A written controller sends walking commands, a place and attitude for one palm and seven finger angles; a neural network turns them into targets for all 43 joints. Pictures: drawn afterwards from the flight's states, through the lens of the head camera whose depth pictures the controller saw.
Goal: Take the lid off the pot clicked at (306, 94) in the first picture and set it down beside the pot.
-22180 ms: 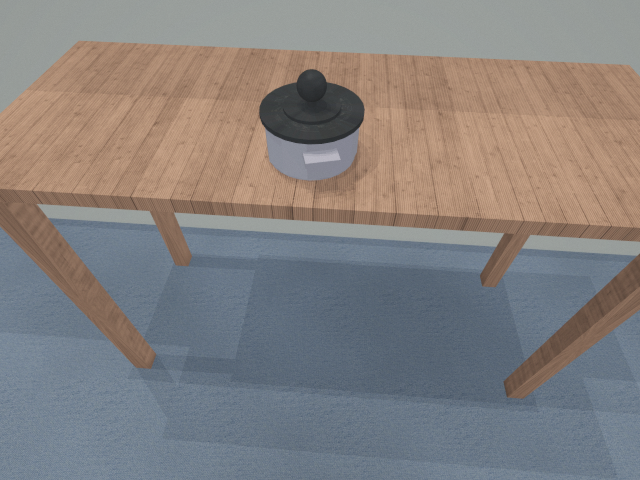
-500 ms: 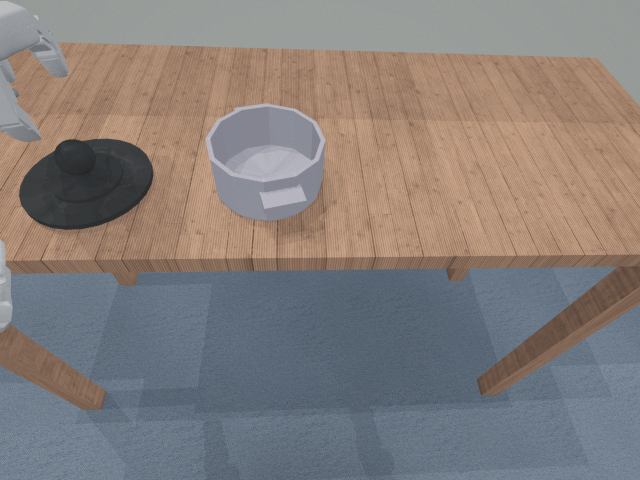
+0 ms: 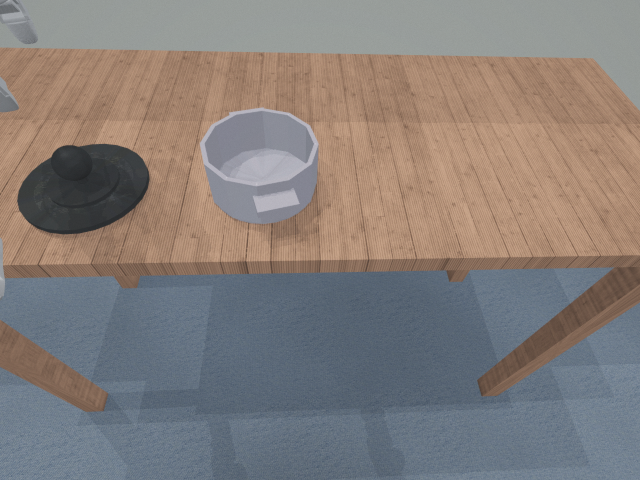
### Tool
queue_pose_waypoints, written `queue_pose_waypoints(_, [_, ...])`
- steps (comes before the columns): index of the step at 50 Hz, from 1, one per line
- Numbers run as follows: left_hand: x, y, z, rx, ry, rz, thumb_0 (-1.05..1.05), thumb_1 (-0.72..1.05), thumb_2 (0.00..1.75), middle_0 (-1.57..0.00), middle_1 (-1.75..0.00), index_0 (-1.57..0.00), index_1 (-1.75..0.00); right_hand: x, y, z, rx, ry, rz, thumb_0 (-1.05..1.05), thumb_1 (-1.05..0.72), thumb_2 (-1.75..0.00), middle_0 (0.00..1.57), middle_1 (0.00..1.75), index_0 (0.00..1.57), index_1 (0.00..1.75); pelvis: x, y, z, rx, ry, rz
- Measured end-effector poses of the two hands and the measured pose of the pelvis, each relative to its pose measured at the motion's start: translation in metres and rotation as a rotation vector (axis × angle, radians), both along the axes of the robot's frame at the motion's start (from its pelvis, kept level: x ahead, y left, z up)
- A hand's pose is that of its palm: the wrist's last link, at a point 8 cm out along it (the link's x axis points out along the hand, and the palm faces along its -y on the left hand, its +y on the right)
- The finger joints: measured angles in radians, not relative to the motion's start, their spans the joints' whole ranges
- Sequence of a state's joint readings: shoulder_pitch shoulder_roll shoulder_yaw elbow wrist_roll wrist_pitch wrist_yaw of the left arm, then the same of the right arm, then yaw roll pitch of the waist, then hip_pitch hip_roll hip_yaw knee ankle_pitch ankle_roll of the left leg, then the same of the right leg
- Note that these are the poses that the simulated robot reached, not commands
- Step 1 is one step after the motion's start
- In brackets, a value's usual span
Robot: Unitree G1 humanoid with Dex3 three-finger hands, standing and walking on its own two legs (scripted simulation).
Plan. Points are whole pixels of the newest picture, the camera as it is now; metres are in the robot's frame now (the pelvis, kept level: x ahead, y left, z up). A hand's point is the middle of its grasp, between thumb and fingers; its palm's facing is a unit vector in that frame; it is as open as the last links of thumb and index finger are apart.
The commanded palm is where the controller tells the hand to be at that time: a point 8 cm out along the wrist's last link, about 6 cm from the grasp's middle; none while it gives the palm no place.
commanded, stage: draw the hand back to the body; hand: left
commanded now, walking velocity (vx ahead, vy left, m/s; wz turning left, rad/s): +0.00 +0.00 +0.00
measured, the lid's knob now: (72, 163) +0.50 +0.31 +0.11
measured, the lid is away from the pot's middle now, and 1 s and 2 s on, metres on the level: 0.24 0.24 0.24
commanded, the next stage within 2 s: none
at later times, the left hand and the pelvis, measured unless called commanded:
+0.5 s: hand (0, 91) +0.44 +0.29 +0.25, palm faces -0.16 -0.04 -0.99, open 11.0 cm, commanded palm +0.40 +0.29 +0.31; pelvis +0.00 -0.02 +0.00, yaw +0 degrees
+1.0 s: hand (33, 69) +0.40 +0.22 +0.30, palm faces +0.50 -0.84 -0.23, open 10.3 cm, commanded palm +0.34 +0.26 +0.30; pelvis +0.02 -0.07 +0.01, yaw -2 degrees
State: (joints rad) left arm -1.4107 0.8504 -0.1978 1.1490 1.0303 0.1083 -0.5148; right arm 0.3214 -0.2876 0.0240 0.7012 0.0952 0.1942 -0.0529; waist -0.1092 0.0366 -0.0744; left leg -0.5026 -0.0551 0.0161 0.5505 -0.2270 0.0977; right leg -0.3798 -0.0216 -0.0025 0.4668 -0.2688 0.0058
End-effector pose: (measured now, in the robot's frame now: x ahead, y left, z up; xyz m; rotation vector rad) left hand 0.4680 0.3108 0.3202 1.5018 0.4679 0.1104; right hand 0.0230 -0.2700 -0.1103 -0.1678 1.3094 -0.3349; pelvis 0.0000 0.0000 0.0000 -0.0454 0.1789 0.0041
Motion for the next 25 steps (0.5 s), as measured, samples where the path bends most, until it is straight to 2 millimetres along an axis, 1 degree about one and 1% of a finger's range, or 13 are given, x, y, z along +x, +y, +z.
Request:
queue_pose_waypoints(7, [0.004, -0.005, -0.006, -0.011, 0.003, -0.003, 0.0, -0.11, 0.87, -0.47, -0.65, -0.48, -0.65, 0.004, -0.005, 0.001, 0.002, -0.008, -0.01, 0.01, -0.91, -0.9, 0.2, 0.3, 0.2, 0.3, 0.003, -0.006, 0.001, 0.006, 0.001, -0.006])
queue_pose_waypoints(13, [0.001, -0.009, -0.006, -0.001, -0.031, -0.025, 0.0, -0.11, 0.87, -0.47, -0.65, -0.48, -0.65, 0.016, -0.01, 0.001, 0.015, -0.039, -0.007, 0.01, -0.91, -0.9, 0.2, 0.3, 0.2, 0.3, 0.006, -0.011, 0.001, 0.011, -0.004, -0.011])
queue_pose_waypoints(18, [-0.011, -0.016, -0.011, 0.029, -0.039, -0.046, 0.0, -0.11, 0.87, -0.47, -0.65, -0.48, -0.65, 0.036, -0.011, 0.0, 0.044, -0.079, 0.022, 0.01, -0.91, -0.9, 0.2, 0.3, 0.2, 0.3, 0.007, -0.015, 0.002, 0.014, -0.02, -0.007])
queue_pose_waypoints(22, [-0.027, -0.023, -0.011, 0.035, -0.063, -0.072, 0.0, -0.11, 0.87, -0.47, -0.65, -0.48, -0.65, 0.059, -0.011, 0.001, 0.063, -0.133, 0.058, 0.01, -0.91, -0.9, 0.2, 0.3, 0.2, 0.3, 0.006, -0.019, 0.003, 0.017, -0.037, 0.001])
queue_pose_waypoints(25, [-0.039, -0.024, -0.012, 0.028, -0.064, -0.066, 0.0, -0.11, 0.87, -0.47, -0.65, -0.48, -0.65, 0.078, -0.01, 0.003, 0.075, -0.179, 0.09, 0.01, -0.91, -0.9, 0.2, 0.3, 0.2, 0.3, 0.003, -0.023, 0.003, 0.02, -0.052, 0.004])
